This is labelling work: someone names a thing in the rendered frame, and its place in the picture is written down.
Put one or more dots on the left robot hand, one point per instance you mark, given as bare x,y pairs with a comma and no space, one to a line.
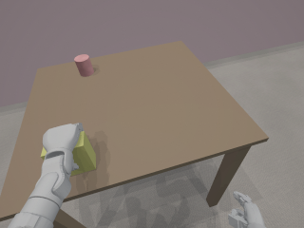
64,136

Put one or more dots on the sponge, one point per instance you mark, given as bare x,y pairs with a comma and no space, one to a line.
83,155

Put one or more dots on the right robot hand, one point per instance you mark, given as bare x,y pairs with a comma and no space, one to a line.
251,214

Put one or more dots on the left robot forearm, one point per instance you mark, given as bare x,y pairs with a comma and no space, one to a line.
51,189

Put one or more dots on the table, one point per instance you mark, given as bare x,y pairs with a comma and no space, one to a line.
145,111

